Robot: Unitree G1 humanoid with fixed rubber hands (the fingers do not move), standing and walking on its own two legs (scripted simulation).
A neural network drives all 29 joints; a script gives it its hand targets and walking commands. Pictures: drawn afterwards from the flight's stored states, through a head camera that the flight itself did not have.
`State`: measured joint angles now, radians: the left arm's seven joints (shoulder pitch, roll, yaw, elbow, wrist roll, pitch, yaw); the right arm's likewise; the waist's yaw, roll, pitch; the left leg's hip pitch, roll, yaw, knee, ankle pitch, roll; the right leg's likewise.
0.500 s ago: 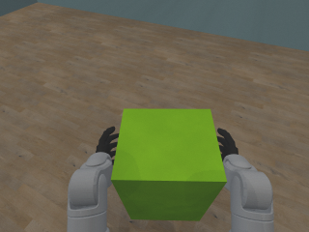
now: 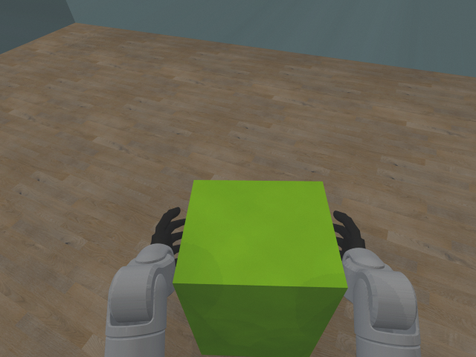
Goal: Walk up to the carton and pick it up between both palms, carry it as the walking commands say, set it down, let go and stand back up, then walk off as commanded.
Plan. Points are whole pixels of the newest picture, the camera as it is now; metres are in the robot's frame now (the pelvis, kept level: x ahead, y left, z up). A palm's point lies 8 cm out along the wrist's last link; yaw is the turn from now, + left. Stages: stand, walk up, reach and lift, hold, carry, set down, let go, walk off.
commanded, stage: carry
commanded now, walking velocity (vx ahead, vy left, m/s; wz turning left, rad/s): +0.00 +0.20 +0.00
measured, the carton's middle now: (255, 276) +0.27 -0.01 +0.02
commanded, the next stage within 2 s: none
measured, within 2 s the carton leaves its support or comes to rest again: neither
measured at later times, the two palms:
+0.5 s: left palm (57, 295) +0.21 +0.28 +0.08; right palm (257, 298) +0.21 -0.01 +0.07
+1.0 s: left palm (12, 312) +0.19 +0.33 +0.08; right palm (219, 316) +0.18 +0.04 +0.08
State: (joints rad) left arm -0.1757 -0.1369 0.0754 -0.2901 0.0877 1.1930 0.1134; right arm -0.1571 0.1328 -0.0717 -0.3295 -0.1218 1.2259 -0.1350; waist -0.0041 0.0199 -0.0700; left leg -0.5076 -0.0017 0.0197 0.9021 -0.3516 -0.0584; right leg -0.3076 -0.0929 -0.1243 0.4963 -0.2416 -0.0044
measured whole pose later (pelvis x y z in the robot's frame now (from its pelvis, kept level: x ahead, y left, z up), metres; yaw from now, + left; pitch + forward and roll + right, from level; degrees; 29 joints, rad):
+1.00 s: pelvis -0.08 +0.19 +0.00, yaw -1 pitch +3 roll +0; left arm -0.21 -0.14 0.10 -0.23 0.09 1.21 0.13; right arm -0.19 0.14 -0.09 -0.25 -0.12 1.22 -0.13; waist 0.01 -0.01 -0.12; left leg -0.34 -0.04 0.19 0.43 -0.15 0.11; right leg -0.31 -0.08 -0.10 0.50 -0.23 0.03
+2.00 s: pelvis -0.07 +0.15 -0.01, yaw -2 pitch +3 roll +0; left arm -0.13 -0.13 0.09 0.02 0.14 0.79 0.08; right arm -0.14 0.13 -0.10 0.04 -0.14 0.80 -0.09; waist 0.00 0.00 -0.12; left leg -0.35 0.02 0.17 0.50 -0.20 0.05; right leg -0.30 -0.02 -0.11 0.53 -0.27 -0.02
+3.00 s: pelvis -0.06 +0.12 -0.01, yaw -2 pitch +3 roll +1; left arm -0.13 -0.13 0.10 0.08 0.15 0.71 0.07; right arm -0.14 0.13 -0.11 0.09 -0.15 0.73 -0.08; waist 0.00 0.01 -0.10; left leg -0.34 0.06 0.14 0.49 -0.19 0.00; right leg -0.29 0.01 -0.14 0.52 -0.28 -0.07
